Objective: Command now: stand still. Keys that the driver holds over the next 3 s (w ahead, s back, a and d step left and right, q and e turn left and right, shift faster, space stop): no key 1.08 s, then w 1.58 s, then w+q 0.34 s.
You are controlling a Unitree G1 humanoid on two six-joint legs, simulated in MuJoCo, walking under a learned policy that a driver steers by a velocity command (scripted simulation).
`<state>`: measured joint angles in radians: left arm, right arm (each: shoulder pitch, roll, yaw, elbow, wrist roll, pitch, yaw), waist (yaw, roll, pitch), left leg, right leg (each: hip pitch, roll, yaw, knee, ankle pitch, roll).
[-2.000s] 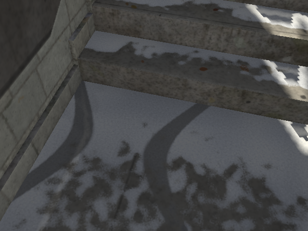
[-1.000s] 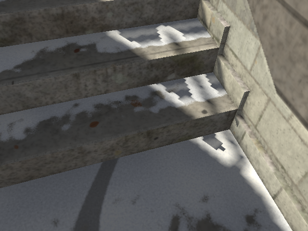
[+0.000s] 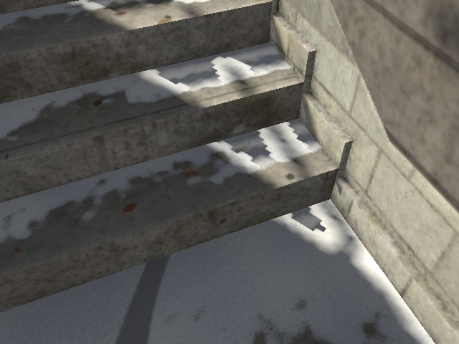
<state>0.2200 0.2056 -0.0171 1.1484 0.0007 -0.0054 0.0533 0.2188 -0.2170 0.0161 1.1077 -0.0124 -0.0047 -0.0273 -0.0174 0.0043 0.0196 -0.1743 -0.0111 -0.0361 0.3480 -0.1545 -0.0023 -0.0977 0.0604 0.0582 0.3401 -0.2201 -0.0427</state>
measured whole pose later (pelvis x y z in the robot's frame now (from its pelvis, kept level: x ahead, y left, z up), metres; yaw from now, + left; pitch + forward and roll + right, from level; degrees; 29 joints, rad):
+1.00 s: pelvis +0.01 +0.00 +0.00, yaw +0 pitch +0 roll +0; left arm 0.31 0.15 -0.03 1.17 0.01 -0.01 0.06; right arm 0.27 -0.17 0.02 1.16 -0.01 -0.01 -0.03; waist -0.01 0.00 0.00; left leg -0.19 -0.02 -0.04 0.38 -0.18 0.00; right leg -0.11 0.05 0.06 0.37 -0.25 -0.04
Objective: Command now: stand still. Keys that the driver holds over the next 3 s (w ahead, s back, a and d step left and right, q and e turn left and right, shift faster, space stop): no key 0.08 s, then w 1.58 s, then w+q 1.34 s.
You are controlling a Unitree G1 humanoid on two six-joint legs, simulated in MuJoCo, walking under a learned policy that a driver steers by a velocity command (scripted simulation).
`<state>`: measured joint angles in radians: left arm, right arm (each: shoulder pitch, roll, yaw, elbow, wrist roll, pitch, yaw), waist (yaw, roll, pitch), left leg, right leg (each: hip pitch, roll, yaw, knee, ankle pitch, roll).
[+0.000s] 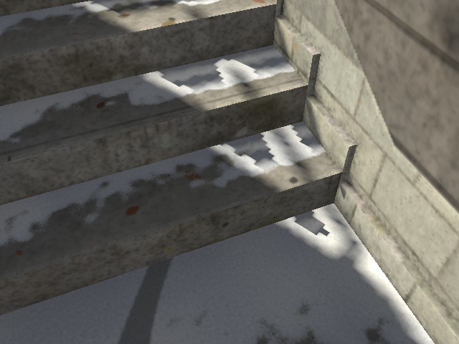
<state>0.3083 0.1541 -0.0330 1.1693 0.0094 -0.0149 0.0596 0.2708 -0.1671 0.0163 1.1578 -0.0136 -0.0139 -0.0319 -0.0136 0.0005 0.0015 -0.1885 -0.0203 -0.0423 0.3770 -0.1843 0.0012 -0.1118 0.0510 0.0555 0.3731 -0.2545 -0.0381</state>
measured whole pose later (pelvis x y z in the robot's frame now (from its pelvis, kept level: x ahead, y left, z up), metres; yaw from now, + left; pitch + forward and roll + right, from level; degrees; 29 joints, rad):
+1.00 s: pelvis +0.38 +0.04 -0.01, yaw +1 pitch +0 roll -1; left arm 0.27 0.21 0.06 1.03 0.02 -0.11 0.00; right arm 0.28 -0.20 -0.03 1.03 -0.04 -0.08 0.00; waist -0.01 0.02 0.05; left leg -0.40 0.02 -0.01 1.17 -0.31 0.09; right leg -0.23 0.09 -0.12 0.39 -0.16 -0.12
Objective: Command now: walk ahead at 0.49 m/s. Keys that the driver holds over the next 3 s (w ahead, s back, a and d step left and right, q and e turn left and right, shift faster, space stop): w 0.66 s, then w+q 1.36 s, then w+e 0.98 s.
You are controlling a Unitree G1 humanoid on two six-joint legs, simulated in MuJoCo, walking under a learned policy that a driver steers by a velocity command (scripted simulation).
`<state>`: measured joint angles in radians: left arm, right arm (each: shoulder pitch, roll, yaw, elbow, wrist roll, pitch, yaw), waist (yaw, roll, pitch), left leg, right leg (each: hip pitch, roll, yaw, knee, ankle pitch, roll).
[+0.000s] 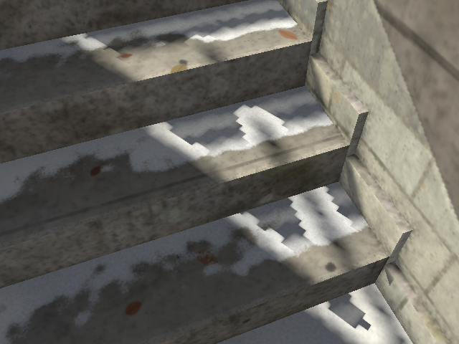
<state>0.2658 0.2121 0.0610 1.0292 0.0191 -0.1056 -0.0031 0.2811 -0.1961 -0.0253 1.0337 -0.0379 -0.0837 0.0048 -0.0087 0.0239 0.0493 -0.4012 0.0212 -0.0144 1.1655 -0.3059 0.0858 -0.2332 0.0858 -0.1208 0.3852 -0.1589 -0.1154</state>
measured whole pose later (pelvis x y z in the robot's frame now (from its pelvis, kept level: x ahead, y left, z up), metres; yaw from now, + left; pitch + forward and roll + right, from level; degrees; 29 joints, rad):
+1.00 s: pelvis +0.54 +0.04 +0.10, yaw +7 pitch +3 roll -3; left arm 0.11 0.17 0.02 0.86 0.03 -0.03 0.05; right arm 0.32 -0.21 -0.07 0.90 -0.05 -0.08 0.01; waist -0.04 0.04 -0.03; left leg -0.58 -0.05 -0.10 1.75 -0.11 0.12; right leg -0.63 -0.01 -0.23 1.01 -0.43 -0.10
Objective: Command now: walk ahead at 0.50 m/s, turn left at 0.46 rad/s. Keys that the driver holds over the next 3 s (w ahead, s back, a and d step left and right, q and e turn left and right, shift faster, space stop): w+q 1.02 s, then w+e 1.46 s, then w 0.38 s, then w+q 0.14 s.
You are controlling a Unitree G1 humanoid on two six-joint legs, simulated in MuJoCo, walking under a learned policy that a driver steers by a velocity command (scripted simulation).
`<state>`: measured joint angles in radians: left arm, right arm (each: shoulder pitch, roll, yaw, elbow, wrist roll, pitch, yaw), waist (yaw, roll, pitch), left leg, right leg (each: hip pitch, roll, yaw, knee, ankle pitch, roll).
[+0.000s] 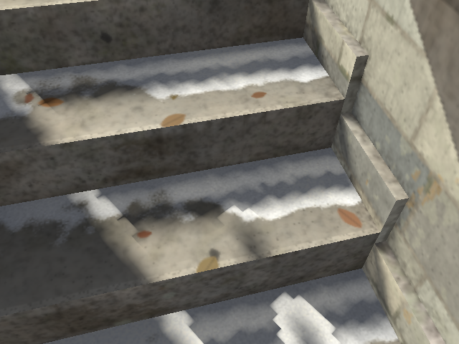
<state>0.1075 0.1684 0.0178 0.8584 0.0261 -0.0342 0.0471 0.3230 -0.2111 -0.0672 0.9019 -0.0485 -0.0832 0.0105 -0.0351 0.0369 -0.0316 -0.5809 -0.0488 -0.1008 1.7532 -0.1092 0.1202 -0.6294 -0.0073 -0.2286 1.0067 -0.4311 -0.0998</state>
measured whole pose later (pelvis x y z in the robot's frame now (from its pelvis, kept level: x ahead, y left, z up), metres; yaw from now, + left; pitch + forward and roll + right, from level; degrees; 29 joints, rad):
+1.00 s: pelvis +0.53 +0.13 +0.31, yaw +33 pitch +3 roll -3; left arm 0.03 0.13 0.00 0.65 0.01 -0.04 0.03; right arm 0.34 -0.21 -0.12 0.79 -0.06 -0.08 0.02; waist -0.07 0.04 0.00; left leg -0.47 -0.15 -0.17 1.43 -0.12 0.10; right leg -0.73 0.00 -0.16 1.14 -0.48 -0.09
